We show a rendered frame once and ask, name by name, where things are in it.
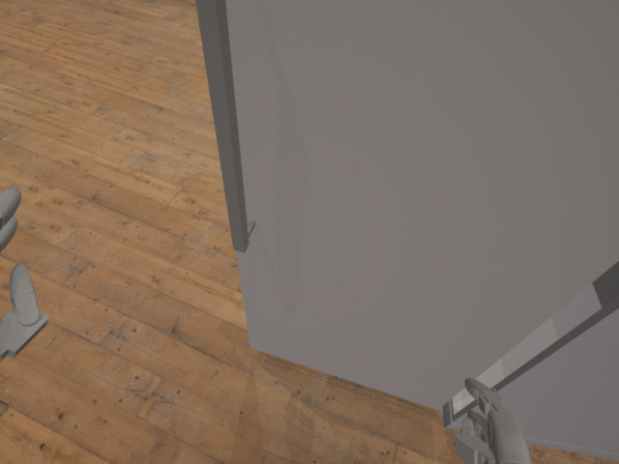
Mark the left robot hand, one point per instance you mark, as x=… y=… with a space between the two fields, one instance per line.
x=17 y=328

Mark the fridge door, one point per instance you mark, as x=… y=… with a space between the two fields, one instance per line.
x=430 y=180

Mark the right robot hand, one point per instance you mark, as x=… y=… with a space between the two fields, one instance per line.
x=502 y=439

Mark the handle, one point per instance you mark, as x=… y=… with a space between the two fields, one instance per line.
x=212 y=18

